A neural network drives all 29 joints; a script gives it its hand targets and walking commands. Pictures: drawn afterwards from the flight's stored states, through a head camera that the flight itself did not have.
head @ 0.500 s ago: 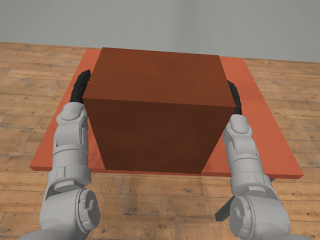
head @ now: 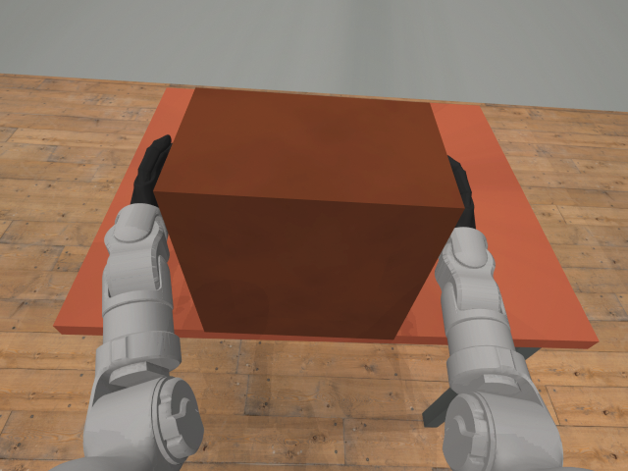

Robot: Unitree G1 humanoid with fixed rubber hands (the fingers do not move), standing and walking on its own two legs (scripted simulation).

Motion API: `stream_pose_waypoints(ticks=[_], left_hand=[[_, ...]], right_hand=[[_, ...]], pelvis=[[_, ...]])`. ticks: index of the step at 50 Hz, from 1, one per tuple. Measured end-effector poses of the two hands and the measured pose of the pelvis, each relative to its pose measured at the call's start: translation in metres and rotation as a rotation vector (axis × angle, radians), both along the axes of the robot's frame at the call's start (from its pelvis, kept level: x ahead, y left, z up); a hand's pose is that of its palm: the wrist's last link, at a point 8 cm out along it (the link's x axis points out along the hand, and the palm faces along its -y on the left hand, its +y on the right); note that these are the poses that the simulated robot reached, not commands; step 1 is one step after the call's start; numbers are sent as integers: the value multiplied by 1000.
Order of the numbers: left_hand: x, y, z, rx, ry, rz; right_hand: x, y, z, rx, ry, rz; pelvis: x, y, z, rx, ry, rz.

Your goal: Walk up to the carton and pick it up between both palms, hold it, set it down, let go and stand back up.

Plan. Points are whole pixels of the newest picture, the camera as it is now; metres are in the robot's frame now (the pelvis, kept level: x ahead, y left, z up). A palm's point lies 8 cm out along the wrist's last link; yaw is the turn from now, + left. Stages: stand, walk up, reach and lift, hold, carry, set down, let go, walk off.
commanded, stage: set down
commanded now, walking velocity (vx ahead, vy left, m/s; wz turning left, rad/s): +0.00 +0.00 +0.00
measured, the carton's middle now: (306, 228) +0.40 +0.03 +0.08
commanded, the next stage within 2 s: none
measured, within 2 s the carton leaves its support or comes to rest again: neither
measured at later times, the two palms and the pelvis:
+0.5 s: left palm (158, 216) +0.39 +0.23 +0.09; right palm (459, 235) +0.39 -0.18 +0.08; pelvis -0.01 +0.01 +0.00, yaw -3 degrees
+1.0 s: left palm (126, 165) +0.39 +0.24 +0.18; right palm (510, 186) +0.40 -0.22 +0.17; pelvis -0.03 -0.01 +0.00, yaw -2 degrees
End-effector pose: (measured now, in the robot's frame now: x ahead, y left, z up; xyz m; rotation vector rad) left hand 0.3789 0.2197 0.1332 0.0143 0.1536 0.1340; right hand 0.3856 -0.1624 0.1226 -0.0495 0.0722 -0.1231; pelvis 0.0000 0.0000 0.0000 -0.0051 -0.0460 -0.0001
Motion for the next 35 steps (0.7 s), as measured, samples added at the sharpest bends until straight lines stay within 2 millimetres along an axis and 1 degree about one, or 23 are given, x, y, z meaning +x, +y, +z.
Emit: stream_pose_waypoints(ticks=[8,10,11,13,17,19,20,22,24,27,29,32,35], left_hand=[[0,0,0,5,0,-1],[1,1,-3,24,15,-6],[2,1,-8,45,34,-8],[3,0,-20,75,75,-17],[5,-2,-45,53,118,-10],[7,-2,-53,30,125,-1],[8,-1,-54,22,125,3],[10,0,-54,11,120,9],[12,4,-47,8,108,11],[13,12,-31,14,88,15],[12,19,-18,14,79,18],[9,28,-5,7,80,20],[4,35,0,2,95,16]], right_hand=[[1,-1,0,-6,-4,11],[1,-2,-2,-25,1,20],[2,-3,-5,-43,17,28],[1,-5,-19,-62,72,41],[-2,-7,-54,7,193,30],[-3,-7,-64,46,220,23],[-2,-8,-65,58,220,20],[1,-11,-60,71,192,15],[5,-17,-47,67,144,9],[12,-31,-22,50,89,-5],[15,-42,-9,41,90,-15],[14,-60,0,36,138,-31],[8,-73,2,38,184,-38]], pelvis=[[0,2,0,0,-1,-11],[-1,2,0,0,-5,-14],[-1,3,-1,0,-6,-14],[-2,3,-1,-2,3,-17],[-6,4,-2,-8,50,-31],[-8,5,-3,-11,80,-41],[-9,5,-3,-13,97,-44],[-9,5,-4,-16,132,-50],[-8,6,-5,-17,161,-54],[-7,6,-5,-17,173,-57],[-7,6,-5,-16,157,-57],[-8,5,-4,-15,124,-52],[-11,2,-4,-13,106,-46]])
